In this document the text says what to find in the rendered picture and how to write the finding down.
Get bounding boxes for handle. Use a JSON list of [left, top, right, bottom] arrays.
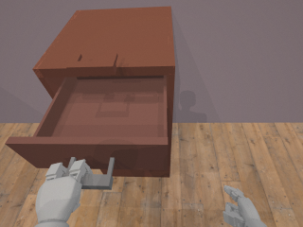
[[62, 157, 115, 190], [66, 60, 117, 77]]

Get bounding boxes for left robot hand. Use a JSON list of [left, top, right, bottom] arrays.
[[35, 159, 93, 223]]

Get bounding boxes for right robot hand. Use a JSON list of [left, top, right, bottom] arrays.
[[223, 185, 261, 227]]

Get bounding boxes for cabinet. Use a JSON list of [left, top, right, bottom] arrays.
[[32, 6, 175, 178]]

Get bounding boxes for drawer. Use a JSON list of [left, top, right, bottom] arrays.
[[5, 75, 169, 170]]

